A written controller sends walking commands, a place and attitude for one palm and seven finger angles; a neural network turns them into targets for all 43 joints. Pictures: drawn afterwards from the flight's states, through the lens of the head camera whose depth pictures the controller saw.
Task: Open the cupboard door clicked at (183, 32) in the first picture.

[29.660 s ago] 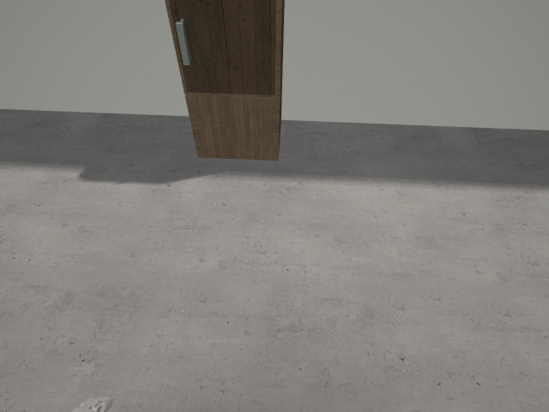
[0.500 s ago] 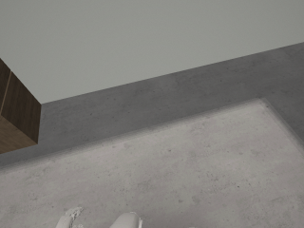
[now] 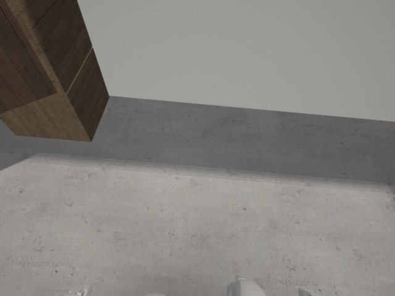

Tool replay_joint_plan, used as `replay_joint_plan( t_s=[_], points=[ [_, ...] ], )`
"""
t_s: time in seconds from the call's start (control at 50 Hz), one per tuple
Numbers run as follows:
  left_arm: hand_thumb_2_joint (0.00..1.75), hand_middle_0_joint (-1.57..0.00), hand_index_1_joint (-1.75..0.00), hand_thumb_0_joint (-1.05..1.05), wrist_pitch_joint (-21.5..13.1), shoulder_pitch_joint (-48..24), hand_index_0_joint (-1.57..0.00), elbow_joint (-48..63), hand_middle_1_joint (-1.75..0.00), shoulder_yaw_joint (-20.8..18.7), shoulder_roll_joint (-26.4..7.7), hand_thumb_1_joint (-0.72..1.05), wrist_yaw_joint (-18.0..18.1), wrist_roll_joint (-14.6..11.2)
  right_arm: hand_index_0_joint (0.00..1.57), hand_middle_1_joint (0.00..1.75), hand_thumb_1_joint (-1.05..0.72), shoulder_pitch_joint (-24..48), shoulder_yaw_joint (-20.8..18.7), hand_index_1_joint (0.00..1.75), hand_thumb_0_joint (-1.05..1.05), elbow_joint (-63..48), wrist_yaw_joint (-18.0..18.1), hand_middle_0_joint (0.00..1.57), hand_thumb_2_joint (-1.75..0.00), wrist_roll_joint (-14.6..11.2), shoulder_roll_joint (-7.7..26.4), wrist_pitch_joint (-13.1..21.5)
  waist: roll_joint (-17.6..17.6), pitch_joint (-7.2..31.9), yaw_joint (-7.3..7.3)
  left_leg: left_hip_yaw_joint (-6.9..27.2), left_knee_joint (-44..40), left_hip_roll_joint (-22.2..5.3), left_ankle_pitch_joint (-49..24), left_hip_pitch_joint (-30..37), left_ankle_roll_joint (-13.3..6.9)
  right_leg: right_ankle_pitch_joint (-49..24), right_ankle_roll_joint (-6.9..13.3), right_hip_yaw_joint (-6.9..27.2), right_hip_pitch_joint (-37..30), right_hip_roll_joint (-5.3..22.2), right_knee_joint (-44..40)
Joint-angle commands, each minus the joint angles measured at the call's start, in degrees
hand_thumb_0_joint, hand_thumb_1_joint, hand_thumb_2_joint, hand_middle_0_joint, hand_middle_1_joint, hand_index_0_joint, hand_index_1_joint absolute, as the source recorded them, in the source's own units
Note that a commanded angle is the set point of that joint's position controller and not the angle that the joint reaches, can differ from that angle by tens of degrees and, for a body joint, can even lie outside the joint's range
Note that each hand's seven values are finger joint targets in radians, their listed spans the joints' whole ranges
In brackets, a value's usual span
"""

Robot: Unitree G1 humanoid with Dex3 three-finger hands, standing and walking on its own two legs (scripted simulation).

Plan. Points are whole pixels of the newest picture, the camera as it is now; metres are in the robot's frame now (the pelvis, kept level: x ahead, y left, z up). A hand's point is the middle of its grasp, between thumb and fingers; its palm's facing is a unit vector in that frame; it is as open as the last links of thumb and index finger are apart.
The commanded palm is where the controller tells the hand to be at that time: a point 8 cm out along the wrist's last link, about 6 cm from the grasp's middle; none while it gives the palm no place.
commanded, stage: turn to face it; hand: left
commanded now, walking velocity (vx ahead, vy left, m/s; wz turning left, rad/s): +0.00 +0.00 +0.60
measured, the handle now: out of the picture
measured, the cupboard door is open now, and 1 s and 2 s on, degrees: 40 40 40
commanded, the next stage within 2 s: take the last steps up to it in 1.10 s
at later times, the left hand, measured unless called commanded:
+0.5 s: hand out of the picture +0.02 +0.16 -0.17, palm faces +0.33 -0.92 -0.21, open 7.3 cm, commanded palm none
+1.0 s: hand out of the picture +0.01 +0.16 -0.15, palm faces +0.54 -0.79 -0.29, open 7.3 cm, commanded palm none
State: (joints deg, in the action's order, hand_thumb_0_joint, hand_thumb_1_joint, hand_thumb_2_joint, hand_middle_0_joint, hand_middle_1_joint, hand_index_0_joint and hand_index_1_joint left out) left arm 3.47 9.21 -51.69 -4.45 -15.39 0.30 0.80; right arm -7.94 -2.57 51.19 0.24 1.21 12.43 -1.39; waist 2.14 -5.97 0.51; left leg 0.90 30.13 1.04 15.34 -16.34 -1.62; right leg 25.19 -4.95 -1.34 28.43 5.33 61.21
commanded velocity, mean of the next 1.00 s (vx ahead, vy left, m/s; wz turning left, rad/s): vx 0.00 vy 0.00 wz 0.52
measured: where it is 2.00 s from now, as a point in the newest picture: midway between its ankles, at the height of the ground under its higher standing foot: outside the picture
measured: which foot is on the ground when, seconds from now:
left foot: down 0.00-0.18, up 0.20-0.52, down 0.54-0.92, up 0.94-1.00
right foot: up 0.00-0.16, down 0.18-0.54, up 0.56-0.90, down 0.92-1.00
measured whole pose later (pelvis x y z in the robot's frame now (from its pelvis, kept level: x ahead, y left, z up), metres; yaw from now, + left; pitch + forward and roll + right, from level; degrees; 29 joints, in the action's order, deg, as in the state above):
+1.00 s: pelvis +0.04 -0.07 -0.01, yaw +34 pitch +1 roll +1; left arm 0.4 9.8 -50.0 -2.5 -11.6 0.8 1.1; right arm -8.7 -4.4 53.6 -0.1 0.8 14.1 -3.9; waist -2.2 -5.8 -0.8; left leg 4.2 55.2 3.0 28.3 -26.1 1.4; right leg 20.0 0.8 -4.7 15.5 2.9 34.8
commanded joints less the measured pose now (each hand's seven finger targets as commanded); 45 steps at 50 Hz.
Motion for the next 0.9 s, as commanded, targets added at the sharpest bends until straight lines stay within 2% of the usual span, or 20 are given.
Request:
replay_joint_plan(
  t_s=[0.0, 0.08, 0.12, 0.14, 0.16, 0.2, 0.22, 0.26, 0.4, 0.46, 0.48, 0.5, 0.52, 0.54, 0.58, 0.62, 0.78, 0.84, 0.86, 0.88],
  points=[
    [0.90, -0.20, -0.30, 0.00, -1.77, -1.99, -0.20, 6.11, -0.30, -0.46, -3.23, 0.90, 0.21, 0.01, 0.20, 0.30, -0.90, -2.69, -3.69, 0.30, 0.00, -2.60, 0.41, 0.20, -0.90, 0.37, 12.79, 0.50, -9.54, 8.42, -1.99, 14.28, -8.70, -13.25, -23.39, 6.83, -7.79, -0.26, -0.20, 0.24, -1.34, -1.79, -8.69],
    [0.90, -0.20, -0.30, 0.00, -2.41, 0.88, -0.20, 6.16, -0.30, -0.37, -3.23, 0.90, 0.33, -0.27, 0.20, 0.30, -0.90, -0.37, -4.26, 0.30, 0.00, -3.24, 0.28, 0.20, -0.90, 0.32, 13.04, -0.17, -12.65, 9.43, -0.72, 16.93, -5.32, -11.54, -22.92, 2.43, -6.59, -2.90, 0.62, -1.42, -11.31, -5.00, -21.90],
    [0.90, -0.20, -0.30, 0.00, -3.41, 6.03, -0.20, 5.25, -0.30, -0.92, -5.34, 0.90, 0.67, -0.22, 0.20, 0.30, -0.90, 1.44, -4.18, 0.30, 0.00, -3.93, 0.06, 0.20, -0.90, -0.34, 11.81, -0.28, -7.89, 10.48, 2.27, 15.85, 0.27, -7.96, -16.04, -4.82, -3.16, -12.75, 1.27, -0.17, -23.71, -3.48, -36.56],
    [0.90, -0.20, -0.30, 0.00, -4.07, 8.40, -0.20, 4.82, -0.30, -1.96, -9.93, 0.90, 1.26, 0.63, 0.20, 0.30, -0.90, 0.77, -3.81, 0.30, 0.00, -4.73, -0.30, 0.20, -0.90, -0.88, 8.06, -0.23, 5.95, 12.07, 3.15, 8.69, 10.99, -1.29, 0.81, -15.07, 1.14, -15.18, 4.94, 12.21, -32.53, 9.49, -43.80],
    [0.90, -0.20, -0.30, 0.00, -3.96, 7.97, -0.20, 5.35, -0.30, -2.13, -13.27, 0.90, 1.46, 1.04, 0.20, 0.30, -0.90, 1.70, -3.52, 0.30, 0.00, -6.10, -0.55, 0.20, -0.90, -0.76, 6.80, -0.13, 15.58, 10.23, 3.43, 1.51, 26.35, 3.95, 21.64, -19.22, 3.96, -22.71, 12.43, 23.39, -28.38, 23.25, -45.66],
    [0.90, -0.20, -0.30, 0.00, -4.03, 3.58, -0.20, 6.10, -0.30, -1.11, -9.04, 0.90, 1.91, 0.40, 0.20, 0.30, -0.90, 1.61, -3.99, 0.30, 0.00, -4.16, -0.74, 0.20, -0.90, -0.15, 8.14, -1.24, 12.91, 6.93, 0.72, 4.32, 41.62, -0.54, 16.73, -18.81, 3.88, -24.38, 14.40, 18.01, -20.63, 19.09, -43.69],
    [0.90, -0.20, -0.30, 0.00, -3.69, 0.24, -0.20, 6.92, -0.30, -0.71, -7.01, 0.90, 2.03, 0.32, 0.20, 0.30, -0.90, 0.38, -3.86, 0.30, 0.00, -3.17, -1.13, 0.20, -0.90, -0.22, 7.94, -1.61, 10.75, 6.39, -1.00, 3.42, 42.94, -2.04, 12.86, -18.25, 4.37, -26.63, 13.38, 10.94, -20.10, 16.34, -42.23],
    [0.90, -0.20, -0.30, 0.00, -4.04, -0.49, -0.20, 7.29, -0.30, -0.35, -5.95, 0.90, 1.91, 0.47, 0.20, 0.30, -0.90, 0.71, -2.99, 0.30, 0.00, -2.55, -1.79, 0.20, -0.90, -0.33, 6.05, -1.85, 10.58, 5.95, -1.49, 0.15, 37.48, -2.51, 10.59, -16.39, 5.46, -34.31, 11.40, 2.36, -20.92, 13.07, -40.52],
    [0.90, -0.20, -0.30, 0.00, -4.01, 6.40, -0.20, 4.28, -0.30, -1.61, -9.50, 0.90, 1.56, 0.80, 0.20, 0.30, -0.90, 5.55, -1.73, 0.30, 0.00, -3.49, -2.23, 0.20, -0.90, -0.76, 4.17, -1.18, 9.39, 7.50, 2.06, -6.42, 15.06, -0.98, 11.21, -9.39, 4.84, -44.45, 11.13, -2.44, -27.17, 15.27, -36.00],
    [0.90, -0.20, -0.30, 0.00, -3.80, 5.64, -0.20, 4.08, -0.30, -2.09, -9.88, 0.90, 1.16, 0.47, 0.20, 0.30, -0.90, 1.78, -2.05, 0.30, 0.00, -3.00, -1.97, 0.20, -0.90, -0.56, 5.28, -0.59, 8.24, 9.32, -0.19, -7.86, 2.88, 0.01, 3.48, -0.56, 3.68, -41.95, 8.17, -5.87, -24.20, 14.75, -29.55],
    [0.90, -0.20, -0.30, 0.00, -3.69, 4.67, -0.20, 4.32, -0.30, -2.10, -9.78, 0.90, 0.88, 0.01, 0.20, 0.30, -0.90, -1.55, -2.56, 0.30, 0.00, -2.33, -1.91, 0.20, -0.90, -0.32, 7.09, -0.26, 4.99, 10.96, -2.52, -6.84, -3.43, -0.69, -3.51, 6.91, 2.61, -39.54, 5.92, -7.83, -19.78, 13.97, -23.11],
    [0.90, -0.20, -0.30, 0.00, -3.41, 4.70, -0.20, 5.72, -0.30, -1.84, -7.15, 0.90, 0.51, -0.32, 0.20, 0.30, -0.90, -5.30, -3.96, 0.30, 0.00, -1.90, -1.58, 0.20, -0.90, 0.21, 12.79, 0.26, -8.10, 14.69, -4.67, 7.82, -5.86, -12.01, -18.55, 18.47, -2.72, -21.47, 2.17, -10.37, -6.68, 8.72, -11.23],
    [0.90, -0.20, -0.30, 0.00, -3.27, 0.14, -0.20, 8.46, -0.30, -0.04, -3.42, 0.90, 0.36, -0.40, 0.20, 0.30, -0.90, -10.18, -5.25, 0.30, 0.00, -1.35, -1.22, 0.20, -0.90, 0.19, 17.76, 0.04, -20.85, 14.35, -7.32, 23.99, -7.29, -24.81, -40.98, 21.28, -11.29, 13.62, -0.18, -7.54, 5.33, 2.08, 0.80],
    [0.90, -0.20, -0.30, 0.00, -2.38, -2.63, -0.20, 8.80, -0.30, -0.23, -4.87, 0.90, 0.99, 0.31, 0.20, 0.30, -0.90, -11.87, -4.84, 0.30, 0.00, -0.08, -0.55, 0.20, -0.90, -0.06, 17.09, -0.08, -13.23, 14.47, -7.41, 22.69, -7.08, -25.05, -37.53, 19.37, -12.70, 13.13, 0.54, -0.87, 6.96, 2.29, 4.99],
    [0.90, -0.20, -0.30, 0.00, -2.13, -3.41, -0.20, 6.90, -0.30, -0.54, -4.36, 0.90, 0.96, 0.00, 0.20, 0.30, -0.90, -5.94, -4.24, 0.30, 0.00, -1.86, 0.66, 0.20, -0.90, 0.23, 14.70, 0.11, -15.02, 9.88, -5.04, 18.17, -8.62, -19.78, -27.65, 10.87, -10.74, 6.19, 0.21, 1.85, 6.57, 2.38, 6.81],
    [0.90, -0.20, -0.30, 0.00, -1.72, -0.11, -0.20, 4.98, -0.30, -0.67, -4.16, 0.90, 0.27, 0.29, 0.20, 0.30, -0.90, -1.27, -3.31, 0.30, 0.00, -3.04, 0.71, 0.20, -0.90, 0.30, 12.63, 0.48, -11.26, 8.85, -1.84, 13.06, -9.56, -15.68, -21.57, 6.99, -8.14, 0.84, 0.16, 1.60, 3.37, 1.54, 4.80],
    [0.90, -0.20, -0.30, 0.00, -1.91, 0.50, -0.20, 5.39, -0.30, -0.11, -2.85, 0.90, 0.20, 0.02, 0.20, 0.30, -0.90, -0.93, -3.46, 0.30, 0.00, -2.86, 0.23, 0.20, -0.90, 0.50, 12.55, 0.04, -11.40, 8.43, -1.62, 14.69, -8.64, -12.82, -17.64, 3.38, -7.64, 0.11, 0.64, -1.20, -6.27, -3.16, -14.22],
    [0.90, -0.20, -0.30, 0.00, -2.76, 4.61, -0.20, 4.46, -0.30, -0.18, -3.00, 0.90, 0.36, -0.20, 0.20, 0.30, -0.90, 0.55, -3.60, 0.30, 0.00, -3.07, 0.26, 0.20, -0.90, 0.17, 11.91, -0.26, -11.16, 9.83, 0.31, 15.41, -4.31, -10.97, -19.52, 0.10, -6.07, -6.43, 1.25, -2.23, -15.84, -5.18, -27.08],
    [0.90, -0.20, -0.30, 0.00, -3.27, 7.01, -0.20, 3.93, -0.30, -0.53, -3.99, 0.90, 0.61, -0.16, 0.20, 0.30, -0.90, 1.12, -3.52, 0.30, 0.00, -3.41, 0.18, 0.20, -0.90, -0.21, 10.90, -0.26, -8.93, 10.41, 1.67, 14.39, -1.07, -8.93, -16.26, -3.26, -4.06, -11.93, 1.64, -1.38, -21.98, -3.89, -34.92],
    [0.90, -0.20, -0.30, 0.00, -3.95, 8.88, -0.20, 3.64, -0.30, -1.26, -7.68, 0.90, 1.04, 0.52, 0.20, 0.30, -0.90, 0.46, -3.23, 0.30, 0.00, -3.89, -0.12, 0.20, -0.90, -0.74, 8.11, -0.22, 2.07, 11.40, 2.42, 9.00, 7.46, -3.53, -4.48, -10.88, -0.29, -14.25, 4.24, 7.93, -29.16, 5.60, -41.95]
  ],
)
